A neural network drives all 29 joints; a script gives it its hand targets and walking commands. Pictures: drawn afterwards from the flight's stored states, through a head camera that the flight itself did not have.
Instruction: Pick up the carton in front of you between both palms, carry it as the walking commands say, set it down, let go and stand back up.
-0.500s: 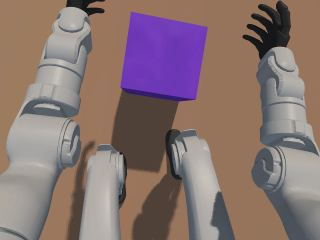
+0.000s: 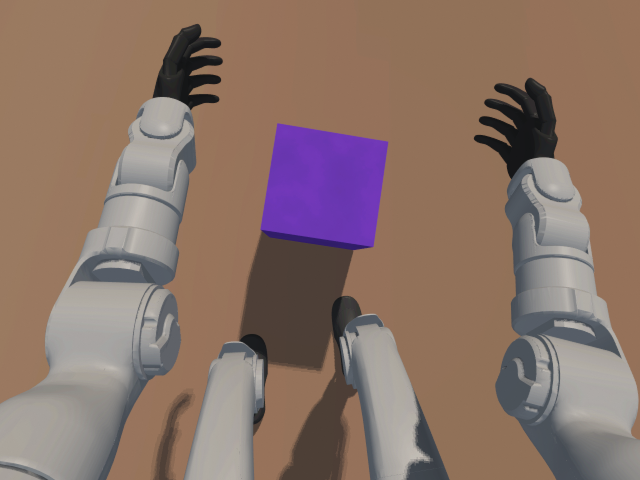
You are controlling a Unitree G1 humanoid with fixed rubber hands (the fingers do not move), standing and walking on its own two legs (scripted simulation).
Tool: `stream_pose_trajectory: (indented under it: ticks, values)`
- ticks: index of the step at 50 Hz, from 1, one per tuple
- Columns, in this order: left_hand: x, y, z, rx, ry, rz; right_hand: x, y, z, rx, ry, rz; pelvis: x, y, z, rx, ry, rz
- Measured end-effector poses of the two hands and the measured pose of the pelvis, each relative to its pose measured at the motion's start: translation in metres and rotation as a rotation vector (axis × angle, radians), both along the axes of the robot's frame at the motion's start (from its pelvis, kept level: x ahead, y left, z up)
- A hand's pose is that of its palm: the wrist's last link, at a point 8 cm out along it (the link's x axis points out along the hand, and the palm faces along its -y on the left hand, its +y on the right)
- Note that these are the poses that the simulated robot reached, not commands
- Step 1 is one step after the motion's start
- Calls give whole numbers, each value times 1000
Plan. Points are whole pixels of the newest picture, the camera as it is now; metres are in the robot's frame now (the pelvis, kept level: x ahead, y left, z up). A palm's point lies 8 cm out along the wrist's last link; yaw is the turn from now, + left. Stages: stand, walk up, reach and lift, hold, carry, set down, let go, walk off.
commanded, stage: let go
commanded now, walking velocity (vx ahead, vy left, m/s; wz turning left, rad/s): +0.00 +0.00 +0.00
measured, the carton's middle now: (321, 196) +0.48 -0.09 -0.51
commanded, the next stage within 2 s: stand in 1.30 s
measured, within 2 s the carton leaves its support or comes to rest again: neither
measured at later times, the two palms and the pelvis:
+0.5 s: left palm (80, 251) +0.38 +0.15 +0.01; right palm (623, 283) +0.29 -0.28 +0.02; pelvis +0.07 -0.02 +0.11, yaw -2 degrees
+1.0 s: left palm out of the picture +0.26 +0.25 +0.08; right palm (602, 366) +0.25 -0.21 +0.07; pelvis +0.10 +0.02 +0.14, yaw -3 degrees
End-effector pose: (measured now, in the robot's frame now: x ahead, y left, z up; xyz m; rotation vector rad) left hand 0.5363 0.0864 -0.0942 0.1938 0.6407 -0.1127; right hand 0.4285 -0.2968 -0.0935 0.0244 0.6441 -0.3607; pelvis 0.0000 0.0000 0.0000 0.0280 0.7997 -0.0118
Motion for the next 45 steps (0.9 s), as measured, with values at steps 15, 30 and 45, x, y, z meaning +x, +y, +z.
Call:
stream_pose_trajectory:
  ticks: [15,30,45]
  values:
    - [-114,37,63,68,63,144,-78,4,69,-57,153,249,37,-20,77,3,-228,-5]
    - [-189,84,121,65,89,111,-167,34,141,-52,171,246,77,-16,122,-30,-500,-23]
    - [-260,157,167,72,111,139,-186,77,167,-52,168,279,95,20,142,-68,-773,-28]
